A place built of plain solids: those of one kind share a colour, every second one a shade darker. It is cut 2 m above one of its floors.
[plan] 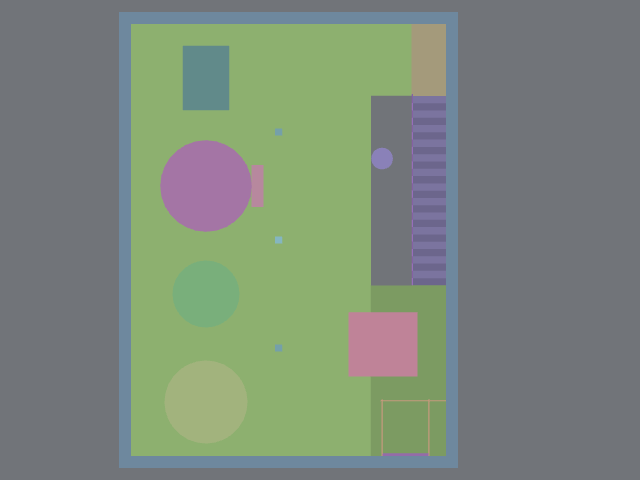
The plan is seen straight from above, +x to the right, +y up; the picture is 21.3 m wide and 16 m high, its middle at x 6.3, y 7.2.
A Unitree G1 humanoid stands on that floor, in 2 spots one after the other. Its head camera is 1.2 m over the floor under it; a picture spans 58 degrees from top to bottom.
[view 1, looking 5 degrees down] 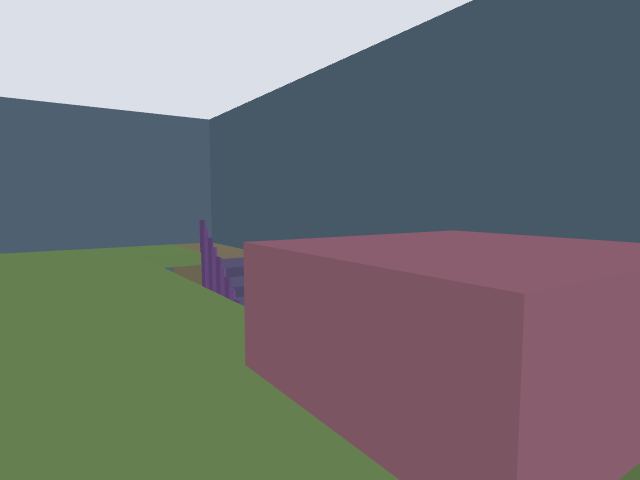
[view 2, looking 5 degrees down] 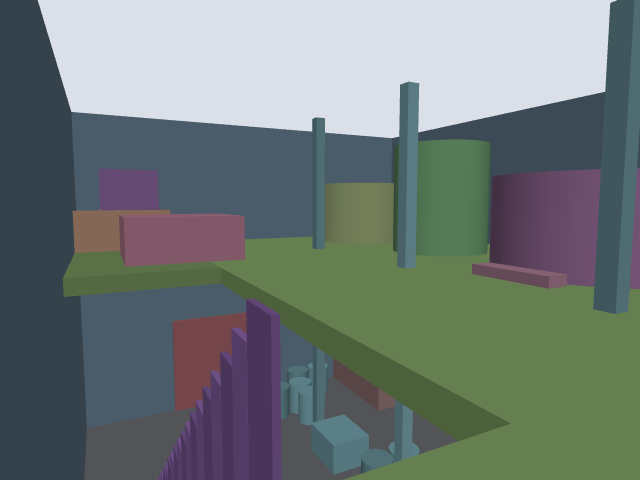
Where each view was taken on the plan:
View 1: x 5.97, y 1.90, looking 56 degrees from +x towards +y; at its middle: cooler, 3.29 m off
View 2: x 9.95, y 13.55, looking -117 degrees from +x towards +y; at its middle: post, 11.08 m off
